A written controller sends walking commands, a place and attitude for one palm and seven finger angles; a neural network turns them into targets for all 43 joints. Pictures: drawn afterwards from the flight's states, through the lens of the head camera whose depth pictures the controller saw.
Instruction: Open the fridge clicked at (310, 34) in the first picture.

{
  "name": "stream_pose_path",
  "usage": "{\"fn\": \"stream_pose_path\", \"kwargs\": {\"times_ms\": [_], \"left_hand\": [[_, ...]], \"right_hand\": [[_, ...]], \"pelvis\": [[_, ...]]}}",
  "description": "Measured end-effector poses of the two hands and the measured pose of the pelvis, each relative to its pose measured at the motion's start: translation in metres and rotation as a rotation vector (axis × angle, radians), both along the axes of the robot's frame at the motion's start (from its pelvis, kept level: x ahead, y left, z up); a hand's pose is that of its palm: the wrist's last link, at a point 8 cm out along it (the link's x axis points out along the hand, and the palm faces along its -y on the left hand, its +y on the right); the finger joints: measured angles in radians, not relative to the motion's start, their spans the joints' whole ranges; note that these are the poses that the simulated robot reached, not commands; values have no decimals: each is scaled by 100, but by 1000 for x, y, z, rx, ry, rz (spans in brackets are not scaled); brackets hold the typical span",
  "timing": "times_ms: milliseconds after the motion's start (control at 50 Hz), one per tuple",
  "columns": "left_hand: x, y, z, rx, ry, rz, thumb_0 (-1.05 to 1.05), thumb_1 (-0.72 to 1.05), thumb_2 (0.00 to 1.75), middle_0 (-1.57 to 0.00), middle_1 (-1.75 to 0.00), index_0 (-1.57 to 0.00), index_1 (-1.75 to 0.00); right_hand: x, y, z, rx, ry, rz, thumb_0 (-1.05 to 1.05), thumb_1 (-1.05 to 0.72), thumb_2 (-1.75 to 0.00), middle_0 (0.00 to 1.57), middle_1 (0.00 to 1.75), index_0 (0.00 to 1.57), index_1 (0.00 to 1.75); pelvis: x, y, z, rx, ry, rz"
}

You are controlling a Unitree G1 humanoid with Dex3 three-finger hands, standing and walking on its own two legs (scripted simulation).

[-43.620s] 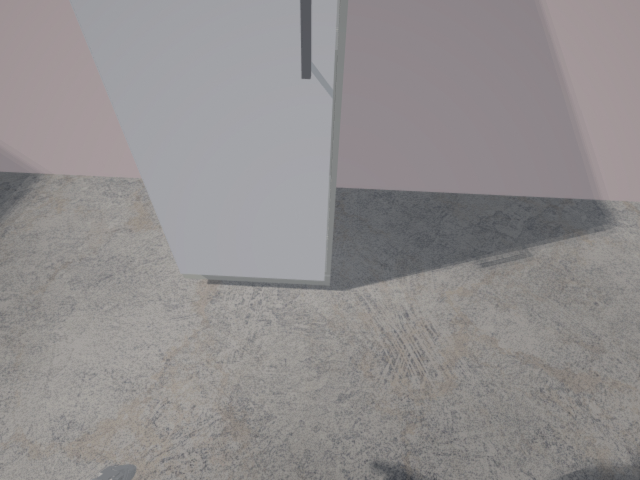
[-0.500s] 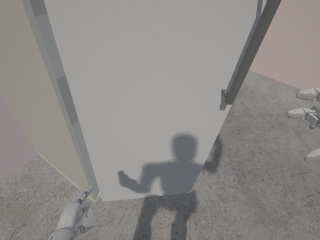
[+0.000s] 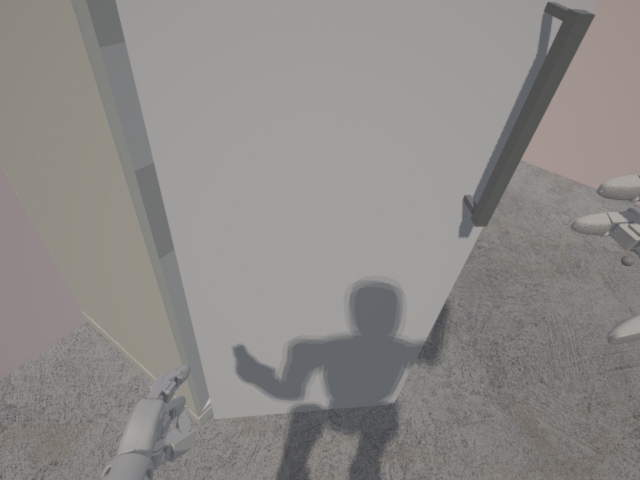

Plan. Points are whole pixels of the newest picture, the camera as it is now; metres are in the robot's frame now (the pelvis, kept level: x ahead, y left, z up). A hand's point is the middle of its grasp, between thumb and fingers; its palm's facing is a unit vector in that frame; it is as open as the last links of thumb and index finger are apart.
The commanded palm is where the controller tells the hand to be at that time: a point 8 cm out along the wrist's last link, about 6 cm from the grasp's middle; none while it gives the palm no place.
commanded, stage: move the hooked fingers beside the handle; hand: right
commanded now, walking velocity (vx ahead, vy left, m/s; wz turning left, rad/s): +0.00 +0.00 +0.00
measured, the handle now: (512, 130) +0.49 -0.23 +0.25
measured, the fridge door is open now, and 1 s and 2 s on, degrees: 47 47 47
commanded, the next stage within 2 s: none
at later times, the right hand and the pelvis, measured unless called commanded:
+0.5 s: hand (634, 235) +0.32 -0.31 +0.23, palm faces +0.04 +0.99 -0.12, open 13.9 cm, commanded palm +0.28 -0.34 +0.25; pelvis +0.00 -0.02 +0.00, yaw +0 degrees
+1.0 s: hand (583, 198) +0.37 -0.27 +0.24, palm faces -0.07 +0.99 -0.08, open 14.0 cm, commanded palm +0.35 -0.33 +0.24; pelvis +0.00 -0.02 +0.00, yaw +0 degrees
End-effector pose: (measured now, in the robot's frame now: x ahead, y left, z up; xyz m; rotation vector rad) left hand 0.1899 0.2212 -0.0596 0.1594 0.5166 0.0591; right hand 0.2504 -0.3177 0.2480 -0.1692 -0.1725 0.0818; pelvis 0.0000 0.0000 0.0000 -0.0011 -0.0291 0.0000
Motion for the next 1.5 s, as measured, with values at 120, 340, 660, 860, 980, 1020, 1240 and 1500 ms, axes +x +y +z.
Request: {"fn": "stream_pose_path", "kwargs": {"times_ms": [120, 340, 660, 860, 980, 1020, 1240, 1500], "left_hand": [[1, 1, 1, 7, -1, 6, 1, 90, 90, -20, -30, -20, -30], [-8, -13, -2, 31, 36, 17, 2, 90, 90, -20, -30, -20, -30], [-25, -23, -13, 47, 124, 19, 2, 90, 90, -20, -30, -20, -30], [-38, -9, -14, 32, 146, 84, 1, 90, 90, -20, -30, -20, -30], [-47, 2, -18, 65, 196, 95, 1, 90, 90, -20, -30, -20, -30], [-50, 5, -19, 67, 203, 105, 1, 90, 90, -20, -30, -20, -30], [-68, 26, -25, 86, 273, 154, 1, 90, 90, -20, -30, -20, -30], [-94, 45, -34, 101, 364, 210, 1, 90, 90, -20, -30, -20, -30]], "right_hand": [[5, -41, 1, 47, 59, -147, -1, 50, -30, 31, 120, 31, 120], [29, -6, -3, 14, -11, 38, -1, 50, -30, 31, 120, 31, 120], [57, -16, -12, 49, 38, 10, -1, 50, -30, 30, 120, 31, 120], [93, -30, -15, 57, 166, -88, -1, 50, -30, 31, 120, 31, 120], [101, -13, -8, 78, 78, -8, -1, 50, -30, 30, 120, 31, 120], [107, -13, -8, 96, 85, -14, -1, 50, -30, 31, 120, 31, 120], [128, -20, -12, 97, 126, -68, -1, 50, -30, 30, 120, 31, 120], [157, -17, -15, 109, 167, -54, -1, 50, -30, 30, 120, 31, 120]], "pelvis": [[0, -2, -1, 5, 2, -5], [0, -17, 1, 6, 5, -7], [-3, -27, 2, 9, 16, -15], [-1, -26, 3, 5, 38, 2], [4, -23, 3, 5, 36, -2], [5, -21, 3, 4, 38, 0], [8, -12, 3, 3, 59, 3], [13, -9, 2, 2, 98, 11]]}}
